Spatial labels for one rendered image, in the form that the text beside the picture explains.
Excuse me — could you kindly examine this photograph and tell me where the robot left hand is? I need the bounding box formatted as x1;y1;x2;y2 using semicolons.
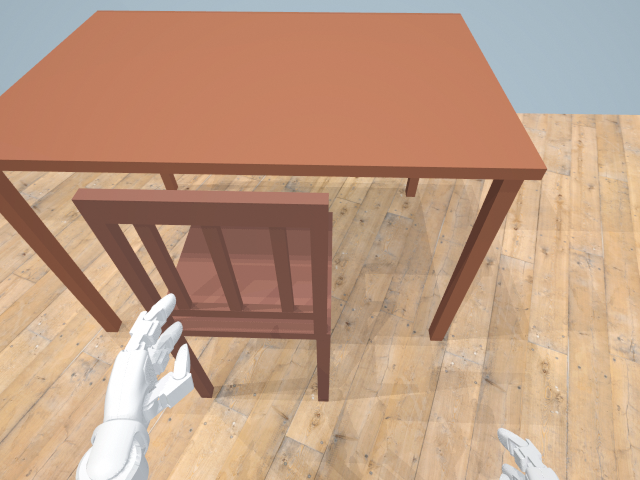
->
103;293;194;430

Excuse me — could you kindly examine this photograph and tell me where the left robot forearm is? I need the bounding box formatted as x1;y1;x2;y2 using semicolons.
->
76;418;150;480

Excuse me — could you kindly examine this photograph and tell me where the robot right hand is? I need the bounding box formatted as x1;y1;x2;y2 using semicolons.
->
497;428;559;480

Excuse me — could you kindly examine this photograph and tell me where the table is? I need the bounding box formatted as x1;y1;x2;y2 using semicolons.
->
0;10;547;341

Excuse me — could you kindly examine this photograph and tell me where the chair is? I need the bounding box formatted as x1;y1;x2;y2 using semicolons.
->
71;188;333;402

